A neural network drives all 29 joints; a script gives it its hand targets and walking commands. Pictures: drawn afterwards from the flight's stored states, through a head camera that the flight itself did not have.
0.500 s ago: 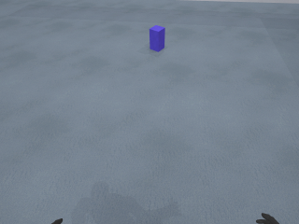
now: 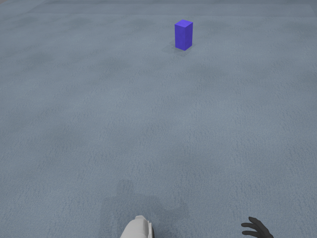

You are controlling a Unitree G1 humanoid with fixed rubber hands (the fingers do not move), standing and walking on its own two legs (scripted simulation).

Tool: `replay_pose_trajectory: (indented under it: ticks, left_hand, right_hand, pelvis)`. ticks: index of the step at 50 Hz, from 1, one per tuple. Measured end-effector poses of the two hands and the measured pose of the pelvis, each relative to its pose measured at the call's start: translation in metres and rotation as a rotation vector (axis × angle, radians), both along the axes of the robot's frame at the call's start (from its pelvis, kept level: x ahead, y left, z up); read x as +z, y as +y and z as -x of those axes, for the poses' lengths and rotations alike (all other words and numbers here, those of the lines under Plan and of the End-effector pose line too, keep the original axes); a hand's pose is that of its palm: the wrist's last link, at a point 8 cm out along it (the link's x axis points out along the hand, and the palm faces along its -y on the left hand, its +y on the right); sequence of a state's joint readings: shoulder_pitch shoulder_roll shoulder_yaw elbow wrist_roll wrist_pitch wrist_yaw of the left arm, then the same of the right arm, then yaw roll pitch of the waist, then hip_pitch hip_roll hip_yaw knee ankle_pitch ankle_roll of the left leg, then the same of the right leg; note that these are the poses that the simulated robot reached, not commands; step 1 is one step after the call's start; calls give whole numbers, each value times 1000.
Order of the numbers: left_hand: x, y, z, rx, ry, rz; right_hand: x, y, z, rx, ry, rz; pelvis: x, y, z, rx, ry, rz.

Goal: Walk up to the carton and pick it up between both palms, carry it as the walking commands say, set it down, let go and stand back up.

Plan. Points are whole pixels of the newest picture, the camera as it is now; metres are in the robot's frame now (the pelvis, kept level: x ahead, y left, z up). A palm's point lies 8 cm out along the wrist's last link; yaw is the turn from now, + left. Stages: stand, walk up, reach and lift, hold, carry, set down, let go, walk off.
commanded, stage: walk up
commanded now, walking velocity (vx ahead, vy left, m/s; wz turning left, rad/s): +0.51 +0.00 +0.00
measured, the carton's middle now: (183, 35) +2.25 -0.03 -0.64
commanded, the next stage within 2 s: none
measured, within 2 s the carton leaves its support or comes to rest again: neither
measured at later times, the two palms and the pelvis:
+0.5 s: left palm (112, 155) +0.39 +0.25 -0.13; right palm (266, 236) +0.17 -0.22 -0.12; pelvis +0.26 +0.02 +0.00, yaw +1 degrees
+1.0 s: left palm (122, 149) +0.41 +0.21 -0.11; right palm (237, 101) +0.66 -0.24 -0.13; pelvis +0.52 -0.01 +0.01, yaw +1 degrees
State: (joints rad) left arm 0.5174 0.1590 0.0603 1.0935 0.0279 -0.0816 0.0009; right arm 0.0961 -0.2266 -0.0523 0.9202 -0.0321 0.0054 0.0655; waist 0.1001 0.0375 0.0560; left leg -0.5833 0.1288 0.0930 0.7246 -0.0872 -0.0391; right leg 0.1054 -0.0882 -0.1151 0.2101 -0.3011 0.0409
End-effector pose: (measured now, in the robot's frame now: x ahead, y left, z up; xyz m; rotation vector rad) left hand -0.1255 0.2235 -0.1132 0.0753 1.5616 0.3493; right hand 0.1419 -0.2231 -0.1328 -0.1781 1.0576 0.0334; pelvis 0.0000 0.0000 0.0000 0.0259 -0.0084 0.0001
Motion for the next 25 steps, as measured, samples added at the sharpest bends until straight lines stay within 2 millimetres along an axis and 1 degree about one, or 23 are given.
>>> replay_pose_trajectory:
  ticks: [3,5,6,7,8,9,13,16,18,20,21,23,25]
  left_hand:
    - [-16,8,-29,16,30,34]
    - [-32,20,-52,9,54,55]
    - [-40,28,-67,-6,60,65]
    - [-44,35,-87,-22,49,71]
    - [-47,42,-109,-39,26,73]
    - [-47,49,-135,-62,-5,72]
    - [-43,68,-246,-167,-153,73]
    - [-35,72,-323,-220,-252,72]
    - [-30,69,-369,-248,-309,75]
    - [-26,62,-413,-274,-359,82]
    - [-23,56,-434,-287,-383,87]
    - [-19,42,-477,-316,-426,99]
    - [-17,26,-520,-346,-464,109]
  right_hand:
    - [3,22,-65,35,-69,23]
    - [1,32,-105,30,-124,54]
    - [0,35,-116,21,-138,74]
    - [0,35,-120,9,-133,91]
    - [2,33,-117,-11,-109,107]
    - [4,30,-110,-33,-73,122]
    - [14,15,-65,-139,96,167]
    - [19,12,-32,-202,216,178]
    - [21,12,-17,-235,286,178]
    - [22,13,-10,-263,342,172]
    - [22,13,-9,-276,364,166]
    - [21,11,-13,-297,397,154]
    - [18,7,-24,-316,420,141]
  pelvis:
    - [-11,16,-36,2,14,15]
    - [-23,30,-62,-10,24,28]
    - [-28,36,-73,-12,24,25]
    - [-28,40,-82,-14,23,25]
    - [-26,42,-92,-15,21,28]
    - [-22,44,-101,-16,18,33]
    - [-5,48,-141,-9,11,47]
    - [2,47,-170,2,5,55]
    - [4,44,-189,8,2,56]
    - [5,40,-209,12,-1,55]
    - [5,37,-219,13,-2,53]
    - [5,30,-239,13,-3,49]
    - [2,21,-261,13,-1,42]
